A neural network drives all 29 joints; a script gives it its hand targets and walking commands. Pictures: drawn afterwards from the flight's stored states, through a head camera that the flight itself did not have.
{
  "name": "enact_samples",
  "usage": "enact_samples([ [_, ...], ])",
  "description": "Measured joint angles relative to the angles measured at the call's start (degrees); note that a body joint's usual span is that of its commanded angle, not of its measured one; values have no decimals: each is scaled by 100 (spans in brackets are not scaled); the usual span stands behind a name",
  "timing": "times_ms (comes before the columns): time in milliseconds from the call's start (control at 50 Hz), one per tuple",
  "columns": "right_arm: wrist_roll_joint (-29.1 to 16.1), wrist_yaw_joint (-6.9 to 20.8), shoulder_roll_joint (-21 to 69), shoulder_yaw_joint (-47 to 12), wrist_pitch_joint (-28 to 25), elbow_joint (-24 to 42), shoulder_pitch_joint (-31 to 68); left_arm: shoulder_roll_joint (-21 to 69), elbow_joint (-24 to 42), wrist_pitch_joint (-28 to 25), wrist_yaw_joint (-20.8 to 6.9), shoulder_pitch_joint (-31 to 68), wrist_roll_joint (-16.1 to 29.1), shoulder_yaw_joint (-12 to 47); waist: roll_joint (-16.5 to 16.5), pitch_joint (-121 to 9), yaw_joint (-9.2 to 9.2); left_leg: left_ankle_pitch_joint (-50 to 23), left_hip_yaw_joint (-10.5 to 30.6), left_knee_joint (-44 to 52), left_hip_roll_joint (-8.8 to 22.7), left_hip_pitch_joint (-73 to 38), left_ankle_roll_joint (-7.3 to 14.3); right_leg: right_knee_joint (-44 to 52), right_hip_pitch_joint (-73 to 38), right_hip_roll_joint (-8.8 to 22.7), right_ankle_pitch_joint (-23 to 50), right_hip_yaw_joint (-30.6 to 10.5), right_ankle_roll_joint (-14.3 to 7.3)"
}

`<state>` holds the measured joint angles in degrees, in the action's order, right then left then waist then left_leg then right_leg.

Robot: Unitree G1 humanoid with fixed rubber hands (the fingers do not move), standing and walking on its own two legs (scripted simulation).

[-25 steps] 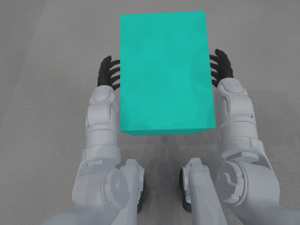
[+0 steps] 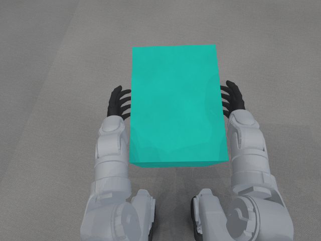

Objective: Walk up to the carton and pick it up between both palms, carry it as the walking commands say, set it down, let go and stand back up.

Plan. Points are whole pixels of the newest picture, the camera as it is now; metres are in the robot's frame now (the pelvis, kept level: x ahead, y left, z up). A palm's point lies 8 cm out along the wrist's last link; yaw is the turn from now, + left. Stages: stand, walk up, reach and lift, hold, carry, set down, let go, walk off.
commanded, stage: reach and lift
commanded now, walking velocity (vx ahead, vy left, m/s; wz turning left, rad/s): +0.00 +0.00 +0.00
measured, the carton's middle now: (173, 114) +0.45 +0.00 -0.11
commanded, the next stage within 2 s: none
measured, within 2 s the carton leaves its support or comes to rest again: neither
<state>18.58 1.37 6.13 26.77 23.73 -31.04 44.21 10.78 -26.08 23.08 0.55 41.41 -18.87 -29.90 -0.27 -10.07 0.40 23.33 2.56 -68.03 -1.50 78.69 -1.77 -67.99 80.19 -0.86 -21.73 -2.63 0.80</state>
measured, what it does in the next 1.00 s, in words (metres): rises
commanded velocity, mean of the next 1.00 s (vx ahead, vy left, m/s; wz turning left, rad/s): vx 0.00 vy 0.00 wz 0.00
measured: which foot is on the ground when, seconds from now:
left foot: down 0.00-1.00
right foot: down 0.00-1.00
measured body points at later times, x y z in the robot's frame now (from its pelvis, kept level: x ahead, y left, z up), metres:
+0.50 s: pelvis +0.02 +0.00 +0.07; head +0.17 -0.01 +0.49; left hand +0.40 +0.15 +0.03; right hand +0.42 -0.15 +0.02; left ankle +0.06 +0.13 -0.62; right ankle +0.07 -0.12 -0.62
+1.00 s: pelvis +0.04 +0.00 +0.11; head +0.12 +0.00 +0.55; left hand +0.39 +0.15 +0.10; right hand +0.39 -0.15 +0.09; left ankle +0.06 +0.13 -0.62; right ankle +0.07 -0.12 -0.62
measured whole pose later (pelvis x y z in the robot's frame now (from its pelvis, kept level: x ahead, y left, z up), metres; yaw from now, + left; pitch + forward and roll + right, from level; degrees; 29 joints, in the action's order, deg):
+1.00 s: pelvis +0.04 +0.00 +0.11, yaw -1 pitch +12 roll +1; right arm 21.3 1.7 11.2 22.5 25.8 -22.8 25.7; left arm 12.2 -22.2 25.3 -1.3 25.3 -19.9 -23.1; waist -0.2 -1.4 1.1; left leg 12.6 2.0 -31.7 -0.7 30.8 -0.9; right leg -32.5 32.8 -0.2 -11.4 -3.6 0.8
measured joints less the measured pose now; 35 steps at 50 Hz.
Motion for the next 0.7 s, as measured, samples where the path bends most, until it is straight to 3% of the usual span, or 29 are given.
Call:
enact_samples([
  [700, 248, 110, 414, -247, -24, 566, -1300, 267, 446, -15, -178, -1270, -142, 307, -50, 582, 45, -768, -3, 2555, 74, -3149, 59, 2567, -3160, 29, 765, -32, -5],
])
